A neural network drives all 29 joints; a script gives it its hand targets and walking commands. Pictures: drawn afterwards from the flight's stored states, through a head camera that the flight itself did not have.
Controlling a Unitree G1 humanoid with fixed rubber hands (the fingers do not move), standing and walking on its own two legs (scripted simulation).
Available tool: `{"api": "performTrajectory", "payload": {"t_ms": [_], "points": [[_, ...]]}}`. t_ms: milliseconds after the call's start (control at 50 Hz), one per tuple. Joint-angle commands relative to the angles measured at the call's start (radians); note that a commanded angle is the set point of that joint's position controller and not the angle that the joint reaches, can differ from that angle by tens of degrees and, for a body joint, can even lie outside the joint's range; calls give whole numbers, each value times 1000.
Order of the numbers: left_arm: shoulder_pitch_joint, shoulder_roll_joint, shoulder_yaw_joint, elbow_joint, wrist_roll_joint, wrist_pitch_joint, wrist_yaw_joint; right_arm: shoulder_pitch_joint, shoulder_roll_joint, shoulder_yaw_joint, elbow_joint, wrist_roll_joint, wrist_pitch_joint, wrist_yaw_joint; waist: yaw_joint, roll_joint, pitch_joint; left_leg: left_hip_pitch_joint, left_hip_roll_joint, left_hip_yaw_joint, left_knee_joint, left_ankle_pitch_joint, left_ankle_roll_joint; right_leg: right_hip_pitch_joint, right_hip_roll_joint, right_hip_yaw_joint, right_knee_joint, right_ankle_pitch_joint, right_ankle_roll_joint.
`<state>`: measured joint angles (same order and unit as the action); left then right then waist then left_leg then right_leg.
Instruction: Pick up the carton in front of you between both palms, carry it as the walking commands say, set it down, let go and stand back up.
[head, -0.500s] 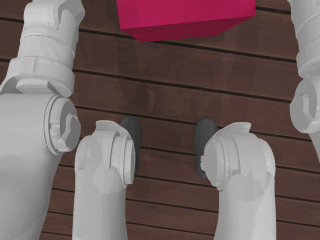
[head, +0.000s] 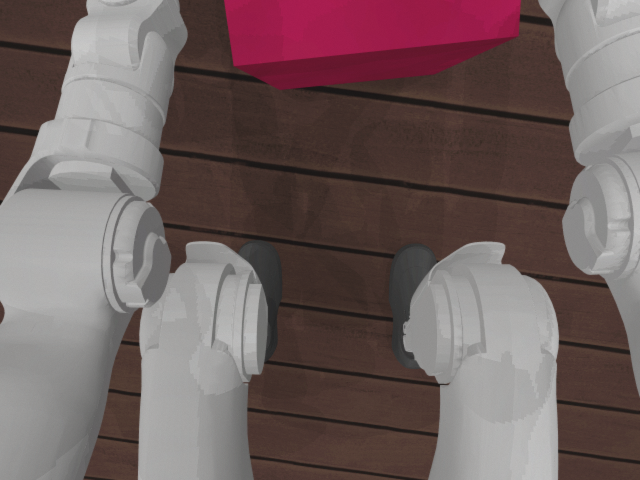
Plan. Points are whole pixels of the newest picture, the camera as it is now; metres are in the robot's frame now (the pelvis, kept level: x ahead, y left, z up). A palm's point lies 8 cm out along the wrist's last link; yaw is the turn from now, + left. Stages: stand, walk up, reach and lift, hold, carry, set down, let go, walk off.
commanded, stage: reach and lift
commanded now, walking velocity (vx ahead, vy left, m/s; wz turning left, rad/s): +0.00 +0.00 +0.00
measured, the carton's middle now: out of the picture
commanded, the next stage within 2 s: none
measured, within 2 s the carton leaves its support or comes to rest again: leaves its support in 0.46 s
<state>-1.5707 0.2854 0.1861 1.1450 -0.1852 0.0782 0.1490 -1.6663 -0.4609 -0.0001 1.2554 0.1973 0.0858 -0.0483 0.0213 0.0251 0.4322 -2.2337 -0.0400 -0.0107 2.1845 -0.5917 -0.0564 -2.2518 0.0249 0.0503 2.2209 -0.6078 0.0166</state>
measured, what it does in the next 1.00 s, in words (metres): rises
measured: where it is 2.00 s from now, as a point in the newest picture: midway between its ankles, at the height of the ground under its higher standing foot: (332, 323)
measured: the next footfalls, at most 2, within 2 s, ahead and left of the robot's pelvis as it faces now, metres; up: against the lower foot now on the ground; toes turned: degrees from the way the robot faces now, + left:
none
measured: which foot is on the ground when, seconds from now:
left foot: down 0.00-1.00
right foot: down 0.00-1.00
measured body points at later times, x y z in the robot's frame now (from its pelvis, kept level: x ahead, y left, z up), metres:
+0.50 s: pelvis +0.01 +0.00 -0.01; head +0.38 -0.03 +0.24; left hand +0.58 +0.13 -0.16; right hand +0.58 -0.17 -0.17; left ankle +0.11 +0.13 -0.34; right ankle +0.10 -0.12 -0.34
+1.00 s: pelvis -0.02 +0.01 +0.11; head +0.27 -0.02 +0.45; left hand +0.52 +0.13 +0.04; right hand +0.52 -0.17 +0.04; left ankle +0.11 +0.14 -0.34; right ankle +0.10 -0.12 -0.34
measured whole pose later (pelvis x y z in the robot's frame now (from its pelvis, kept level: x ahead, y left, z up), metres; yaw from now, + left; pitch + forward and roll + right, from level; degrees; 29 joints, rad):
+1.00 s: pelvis -0.02 +0.01 +0.11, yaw -3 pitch +43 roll +1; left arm -1.17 -0.02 0.57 0.68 0.24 0.40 0.07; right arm -1.25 -0.09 -0.48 0.81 -0.28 0.40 0.01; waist 0.01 0.01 -0.08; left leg -2.07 -0.07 -0.06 1.78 -0.47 -0.06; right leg -2.08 0.06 0.07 1.79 -0.46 0.04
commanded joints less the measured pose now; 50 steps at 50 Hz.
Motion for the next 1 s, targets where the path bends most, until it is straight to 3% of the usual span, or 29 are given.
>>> {"api": "performTrajectory", "payload": {"t_ms": [0,60,80,120,160,200,260,360,460,500,540,600,680,740,840,980], "points": [[-310,46,-17,-112,-7,-13,-5,-343,-29,13,-114,6,-13,5,12,-79,-1212,608,-28,77,-131,361,9,591,7,-55,-179,344,8],[-349,-47,-10,-120,18,1,-20,-382,77,14,-120,-18,3,23,10,-71,-1175,626,-41,84,-132,325,11,607,20,-59,-184,309,7],[-347,-62,14,-122,46,6,-25,-381,120,9,-111,-31,10,33,26,-76,-1156,633,-43,89,-135,313,11,609,24,-62,-185,292,9],[-478,-433,-60,-153,65,33,-109,-482,509,79,-127,-39,33,119,23,-81,-1117,608,-60,95,-130,293,17,617,48,-62,-181,284,1],[-523,-707,-83,-164,103,70,-199,-474,788,81,-133,-67,65,211,23,-85,-1041,554,-78,100,-117,256,21,590,64,-68,-164,269,-7],[-520,-836,-88,-201,120,105,-265,-419,930,51,-168,-88,96,273,13,-74,-995,524,-84,107,-108,244,30,544,69,-79,-159,261,-14],[-498,-909,-114,-235,104,132,-303,-386,998,52,-220,-87,121,312,3,-52,-1005,528,-82,110,-96,258,45,505,73,-92,-155,267,-22],[-540,-1016,-198,-323,13,144,-311,-433,1089,123,-351,-24,139,315,-11,-63,-1256,588,-87,112,-76,380,48,636,75,-94,-138,407,-28],[-595,-1125,-319,-540,-71,166,-284,-508,1209,227,-647,34,159,270,-18,-92,-1886,723,-109,129,-100,617,31,1005,89,-100,-134,747,-19],[-593,-1161,-341,-612,-58,189,-279,-499,1231,241,-732,21,184,258,-34,-116,-2085,709,-117,131,-131,629,25,1111,94,-102,-150,821,-14],[-583,-1183,-367,-658,-38,210,-271,-452,1289,247,-746,-6,210,235,-35,-112,-2130,700,-129,138,-165,597,21,1115,108,-115,-185,781,-3],[-491,-1212,-346,-601,15,240,-279,-310,1333,196,-638,-74,249,238,-36,-90,-1899,626,-135,135,-238,504,11,988,115,-123,-270,655,6],[-365,-1214,-172,-430,175,260,-295,-191,1375,37,-451,-195,272,268,4,-81,-1491,547,-134,125,-351,275,27,652,119,-135,-401,328,7],[-322,-1189,-39,-342,279,276,-302,-175,1354,-76,-357,-279,282,287,26,-88,-1331,522,-129,118,-432,156,41,565,122,-124,-482,178,-3],[-343,-1212,-5,-343,318,283,-308,-198,1336,-146,-343,-337,282,293,4,-73,-1393,587,-129,110,-518,120,40,614,131,-129,-563,133,-11],[-358,-1323,-139,-443,251,321,-339,-191,1407,-83,-439,-312,309,302,-39,-15,-1644,758,-135,114,-595,184,19,792,136,-142,-638,211,-16]]}}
